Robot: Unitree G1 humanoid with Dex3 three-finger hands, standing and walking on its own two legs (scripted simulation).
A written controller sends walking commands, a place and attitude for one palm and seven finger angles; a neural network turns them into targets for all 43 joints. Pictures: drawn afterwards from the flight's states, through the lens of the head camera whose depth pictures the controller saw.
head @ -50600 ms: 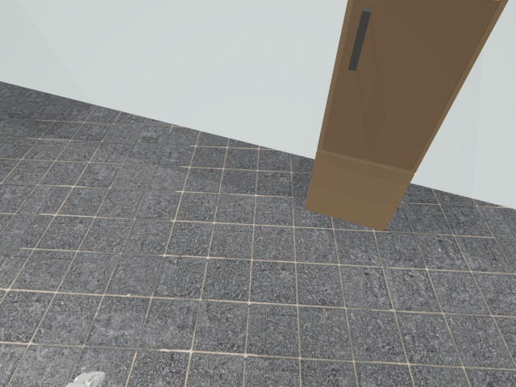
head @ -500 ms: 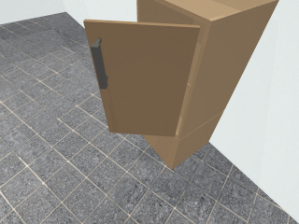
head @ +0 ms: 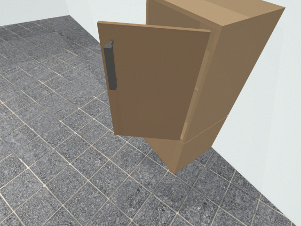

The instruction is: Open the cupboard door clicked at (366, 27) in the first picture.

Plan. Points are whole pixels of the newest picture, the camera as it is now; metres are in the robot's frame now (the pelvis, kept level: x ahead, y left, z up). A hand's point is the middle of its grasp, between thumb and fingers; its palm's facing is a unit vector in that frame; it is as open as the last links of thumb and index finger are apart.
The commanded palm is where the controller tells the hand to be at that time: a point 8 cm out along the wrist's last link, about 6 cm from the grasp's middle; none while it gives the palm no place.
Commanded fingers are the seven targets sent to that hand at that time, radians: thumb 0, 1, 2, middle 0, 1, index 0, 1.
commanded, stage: shuffle to correct the standing spot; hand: left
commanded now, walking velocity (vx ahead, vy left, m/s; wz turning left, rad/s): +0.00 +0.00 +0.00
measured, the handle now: (112, 65) +0.60 +0.18 +0.11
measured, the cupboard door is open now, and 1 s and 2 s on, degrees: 50 50 50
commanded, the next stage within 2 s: come to a stop and stand still in 0.22 s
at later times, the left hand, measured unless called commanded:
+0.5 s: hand out of the picture -0.01 +0.15 -0.18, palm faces +0.05 -0.99 -0.14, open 7.3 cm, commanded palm none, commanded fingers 0.00 0.90 0.90 -0.20 -0.30 -0.20 -0.30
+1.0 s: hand out of the picture +0.04 +0.20 -0.17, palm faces -0.01 -0.97 -0.26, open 7.3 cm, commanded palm none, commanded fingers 0.00 0.90 0.90 -0.20 -0.30 -0.20 -0.30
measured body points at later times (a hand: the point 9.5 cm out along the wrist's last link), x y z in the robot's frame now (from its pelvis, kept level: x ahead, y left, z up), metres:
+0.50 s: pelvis +0.04 -0.01 +0.00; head +0.05 +0.01 +0.45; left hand -0.01 +0.20 -0.17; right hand +0.04 -0.23 -0.16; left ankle +0.04 +0.09 -0.74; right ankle +0.00 -0.12 -0.74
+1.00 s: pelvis +0.00 +0.00 -0.01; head -0.01 -0.01 +0.44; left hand +0.04 +0.25 -0.15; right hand +0.04 -0.23 -0.16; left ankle +0.04 +0.09 -0.74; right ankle +0.00 -0.12 -0.74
